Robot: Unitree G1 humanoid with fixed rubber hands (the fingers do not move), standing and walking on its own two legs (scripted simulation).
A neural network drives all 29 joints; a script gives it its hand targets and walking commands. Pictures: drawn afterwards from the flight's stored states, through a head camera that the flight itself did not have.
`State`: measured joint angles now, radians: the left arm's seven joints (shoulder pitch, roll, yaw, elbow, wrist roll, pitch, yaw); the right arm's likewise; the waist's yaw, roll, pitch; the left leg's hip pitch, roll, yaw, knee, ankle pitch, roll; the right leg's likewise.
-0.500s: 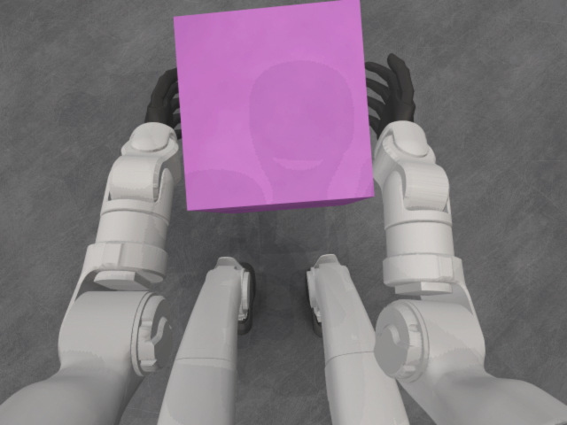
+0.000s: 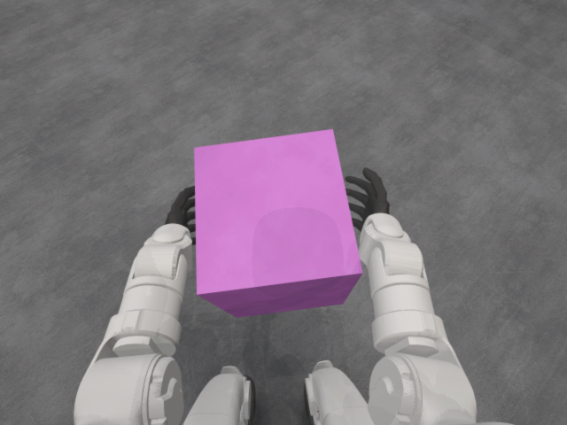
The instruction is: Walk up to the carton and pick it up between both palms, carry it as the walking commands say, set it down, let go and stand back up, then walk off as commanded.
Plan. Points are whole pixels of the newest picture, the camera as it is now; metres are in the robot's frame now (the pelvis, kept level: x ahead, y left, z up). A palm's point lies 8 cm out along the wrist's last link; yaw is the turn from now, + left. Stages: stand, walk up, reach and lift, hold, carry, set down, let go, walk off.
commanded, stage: reach and lift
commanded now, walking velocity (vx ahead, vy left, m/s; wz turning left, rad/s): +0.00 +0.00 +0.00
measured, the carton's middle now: (278, 236) +0.40 +0.00 -0.06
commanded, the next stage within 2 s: hold in 1.62 s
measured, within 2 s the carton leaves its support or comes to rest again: neither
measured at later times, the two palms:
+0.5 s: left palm (160, 217) +0.37 +0.15 +0.06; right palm (387, 199) +0.38 -0.13 +0.08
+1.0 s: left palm (159, 217) +0.36 +0.15 +0.08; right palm (397, 199) +0.37 -0.14 +0.10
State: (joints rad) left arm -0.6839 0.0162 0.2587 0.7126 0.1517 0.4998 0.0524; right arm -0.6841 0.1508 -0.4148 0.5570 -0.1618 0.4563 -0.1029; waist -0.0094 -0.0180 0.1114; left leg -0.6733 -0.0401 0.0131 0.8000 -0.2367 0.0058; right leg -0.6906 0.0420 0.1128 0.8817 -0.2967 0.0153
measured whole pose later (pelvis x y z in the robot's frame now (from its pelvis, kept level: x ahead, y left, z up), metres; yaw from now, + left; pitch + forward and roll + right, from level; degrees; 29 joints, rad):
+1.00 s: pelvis +0.05 +0.00 +0.04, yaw -1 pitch -5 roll +1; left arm -0.38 -0.07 0.21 0.42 0.21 0.77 0.02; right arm -0.41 0.20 -0.31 0.35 -0.24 0.69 -0.05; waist -0.01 -0.02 -0.01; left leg -0.22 -0.03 0.00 0.51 -0.21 0.01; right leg -0.23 0.04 0.11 0.58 -0.26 0.00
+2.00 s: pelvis +0.05 +0.00 +0.04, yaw +0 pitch -5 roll +2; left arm -0.33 -0.07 0.18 0.36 0.21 0.79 0.02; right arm -0.38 0.19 -0.27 0.31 -0.24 0.72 -0.04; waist -0.01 -0.02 -0.01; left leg -0.21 -0.03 0.00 0.50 -0.20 0.01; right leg -0.23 0.04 0.11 0.58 -0.26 0.00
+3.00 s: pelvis +0.04 +0.03 +0.03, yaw -1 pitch -2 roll +1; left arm -0.14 -0.13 0.09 -0.27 0.09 1.28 0.15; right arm -0.21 0.14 -0.11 -0.27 -0.08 1.21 -0.11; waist -0.01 0.02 -0.11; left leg -0.40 -0.03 0.03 0.81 -0.35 0.04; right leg -0.36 -0.03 -0.01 0.70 -0.29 0.00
